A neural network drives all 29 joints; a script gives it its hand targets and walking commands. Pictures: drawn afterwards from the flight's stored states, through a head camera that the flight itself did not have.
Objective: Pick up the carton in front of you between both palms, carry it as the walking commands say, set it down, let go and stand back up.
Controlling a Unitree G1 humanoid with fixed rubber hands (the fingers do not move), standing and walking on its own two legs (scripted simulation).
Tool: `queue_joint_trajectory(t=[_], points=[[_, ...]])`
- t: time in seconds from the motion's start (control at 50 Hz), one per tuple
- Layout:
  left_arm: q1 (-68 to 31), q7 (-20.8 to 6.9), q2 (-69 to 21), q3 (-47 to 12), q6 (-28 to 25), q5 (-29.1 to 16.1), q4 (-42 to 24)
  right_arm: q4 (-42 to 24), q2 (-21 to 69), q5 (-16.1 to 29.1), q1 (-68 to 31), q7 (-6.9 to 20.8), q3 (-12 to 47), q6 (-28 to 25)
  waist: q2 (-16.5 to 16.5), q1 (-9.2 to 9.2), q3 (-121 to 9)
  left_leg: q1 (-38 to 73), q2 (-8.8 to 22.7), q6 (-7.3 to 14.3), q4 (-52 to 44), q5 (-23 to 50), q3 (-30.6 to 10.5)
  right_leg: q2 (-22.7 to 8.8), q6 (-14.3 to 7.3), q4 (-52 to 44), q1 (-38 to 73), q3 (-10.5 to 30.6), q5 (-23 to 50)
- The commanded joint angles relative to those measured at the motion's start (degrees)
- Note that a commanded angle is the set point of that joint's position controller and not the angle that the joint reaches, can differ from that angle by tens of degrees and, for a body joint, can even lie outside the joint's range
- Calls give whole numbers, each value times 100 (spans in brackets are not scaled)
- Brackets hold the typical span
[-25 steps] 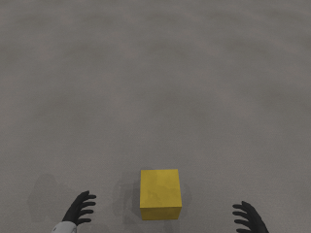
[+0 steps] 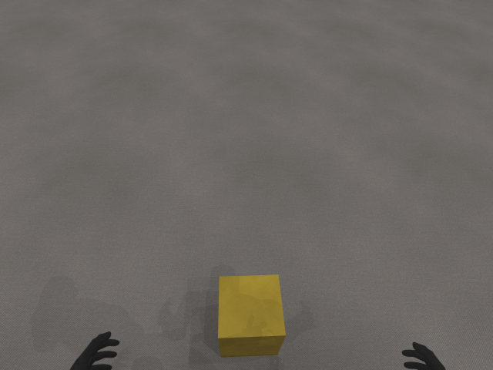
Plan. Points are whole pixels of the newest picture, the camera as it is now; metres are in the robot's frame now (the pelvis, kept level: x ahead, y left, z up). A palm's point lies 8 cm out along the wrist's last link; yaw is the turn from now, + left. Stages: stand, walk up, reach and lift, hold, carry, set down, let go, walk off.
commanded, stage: stand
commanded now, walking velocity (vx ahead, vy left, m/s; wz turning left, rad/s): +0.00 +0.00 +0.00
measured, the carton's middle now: (249, 316) +0.42 +0.00 -0.65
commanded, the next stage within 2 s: none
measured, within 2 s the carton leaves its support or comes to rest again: neither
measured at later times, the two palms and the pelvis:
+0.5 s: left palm out of the picture +0.09 +0.30 -0.10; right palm out of the picture +0.10 -0.30 -0.08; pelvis -0.01 +0.00 +0.01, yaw +0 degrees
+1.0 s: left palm out of the picture +0.07 +0.30 -0.10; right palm out of the picture +0.07 -0.31 -0.09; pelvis -0.03 +0.00 +0.01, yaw +0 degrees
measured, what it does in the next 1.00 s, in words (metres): stands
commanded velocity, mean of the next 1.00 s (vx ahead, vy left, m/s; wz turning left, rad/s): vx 0.00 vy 0.00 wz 0.00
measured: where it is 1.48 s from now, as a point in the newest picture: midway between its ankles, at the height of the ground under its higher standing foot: outside the picture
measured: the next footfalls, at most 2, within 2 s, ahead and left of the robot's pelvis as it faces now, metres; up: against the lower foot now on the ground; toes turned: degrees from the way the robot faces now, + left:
none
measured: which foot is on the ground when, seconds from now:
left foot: down 0.00-1.00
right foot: down 0.00-1.00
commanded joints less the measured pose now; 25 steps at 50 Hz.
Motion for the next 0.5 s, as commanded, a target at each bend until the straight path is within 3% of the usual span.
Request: queue_joint_trajectory(t=[0.0,0.48], points=[[-143,29,812,191,-92,-8,-244,-235,-941,10,-144,-31,-219,-81,163,3,-399,257,709,-78,-302,2408,-559,-548,-38,-190,118,358,2025],[-321,1,1019,93,-142,-55,560,588,-1106,57,-385,-2,-99,-134,125,9,-104,294,788,-52,-856,1625,-654,-676,-71,-753,216,537,1458]])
